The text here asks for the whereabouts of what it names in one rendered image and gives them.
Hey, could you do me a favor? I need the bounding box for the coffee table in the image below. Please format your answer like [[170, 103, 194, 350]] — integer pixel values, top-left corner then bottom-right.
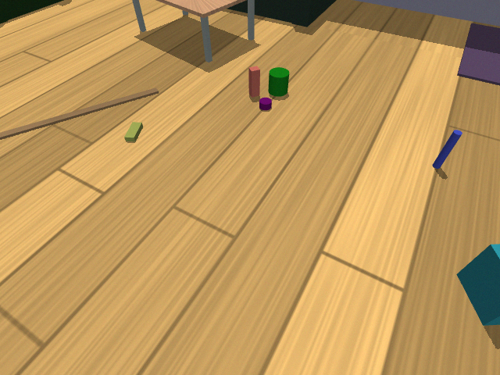
[[132, 0, 255, 63]]

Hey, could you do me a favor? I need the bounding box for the armchair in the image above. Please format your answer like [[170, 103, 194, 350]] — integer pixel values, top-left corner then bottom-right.
[[0, 0, 63, 24]]

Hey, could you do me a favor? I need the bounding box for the sofa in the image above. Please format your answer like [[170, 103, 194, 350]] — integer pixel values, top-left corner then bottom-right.
[[228, 0, 336, 27]]

